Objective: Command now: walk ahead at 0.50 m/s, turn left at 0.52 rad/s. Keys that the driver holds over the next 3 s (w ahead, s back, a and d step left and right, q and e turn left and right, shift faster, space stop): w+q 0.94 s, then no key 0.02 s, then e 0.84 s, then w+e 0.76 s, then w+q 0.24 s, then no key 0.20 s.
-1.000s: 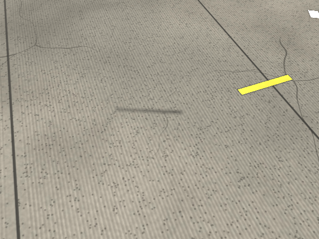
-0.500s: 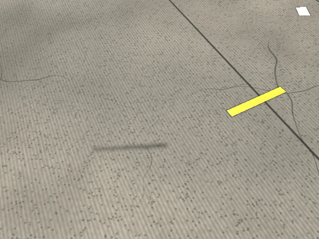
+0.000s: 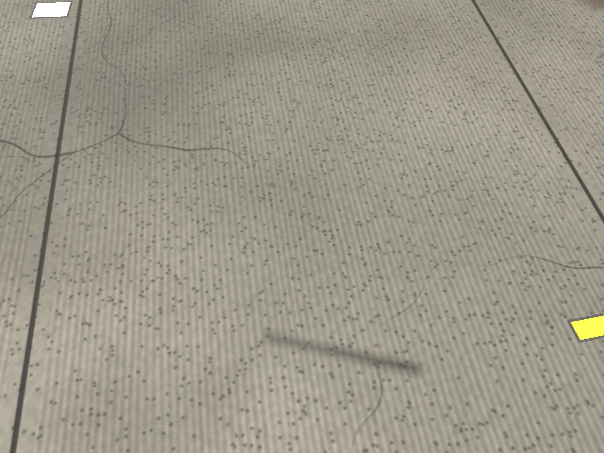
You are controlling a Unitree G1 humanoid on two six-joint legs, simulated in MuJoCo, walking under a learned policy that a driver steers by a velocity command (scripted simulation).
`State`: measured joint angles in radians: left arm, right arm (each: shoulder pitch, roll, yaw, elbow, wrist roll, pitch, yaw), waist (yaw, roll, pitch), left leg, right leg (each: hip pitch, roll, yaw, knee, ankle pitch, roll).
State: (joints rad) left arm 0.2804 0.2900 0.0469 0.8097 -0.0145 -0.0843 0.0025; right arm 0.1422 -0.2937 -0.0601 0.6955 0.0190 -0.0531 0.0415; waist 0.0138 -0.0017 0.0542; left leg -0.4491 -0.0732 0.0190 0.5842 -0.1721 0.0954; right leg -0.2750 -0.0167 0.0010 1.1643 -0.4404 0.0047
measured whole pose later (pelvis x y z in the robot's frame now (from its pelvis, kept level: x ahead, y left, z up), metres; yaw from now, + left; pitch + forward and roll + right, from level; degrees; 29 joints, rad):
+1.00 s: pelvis +0.50 +0.12 +0.00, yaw +35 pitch +1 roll -1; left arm 0.26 0.31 0.06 0.82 -0.02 -0.08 0.00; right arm 0.14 -0.30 -0.07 0.60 0.01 -0.03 0.04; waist 0.04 0.00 0.08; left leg -0.45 -0.05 0.03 0.61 -0.19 0.09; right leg -0.27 -0.06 -0.02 1.15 -0.48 0.02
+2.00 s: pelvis +0.71 +0.27 +0.02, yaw +7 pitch +2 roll -1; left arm 0.22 0.34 0.10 0.65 -0.01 0.03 0.01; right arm 0.26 -0.27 -0.07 0.76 -0.01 -0.03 -0.04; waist -0.03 -0.04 -0.02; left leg -0.21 0.02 0.00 0.40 -0.23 0.01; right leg -0.59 0.03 0.08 1.10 -0.30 0.04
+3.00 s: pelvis +1.17 +0.17 +0.02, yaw -11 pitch +1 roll +1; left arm 0.23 0.30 0.04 0.71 0.00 -0.05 0.02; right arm 0.19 -0.27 -0.03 0.75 -0.01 -0.08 0.04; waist -0.01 -0.04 0.07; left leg -0.30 -0.09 0.02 0.40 -0.12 0.09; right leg -0.49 -0.03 0.06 1.12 -0.41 0.04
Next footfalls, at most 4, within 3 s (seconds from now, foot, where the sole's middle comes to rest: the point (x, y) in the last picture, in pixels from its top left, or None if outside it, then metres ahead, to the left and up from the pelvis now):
0.38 right None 0.41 -0.11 -0.76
0.90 left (207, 391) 0.57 0.24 -0.76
1.40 right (249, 294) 0.82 0.17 -0.76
1.82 left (154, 327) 0.72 0.39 -0.76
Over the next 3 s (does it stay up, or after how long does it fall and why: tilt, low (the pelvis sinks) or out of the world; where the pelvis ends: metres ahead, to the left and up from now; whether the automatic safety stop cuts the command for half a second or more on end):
stays up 1.17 0.17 0.02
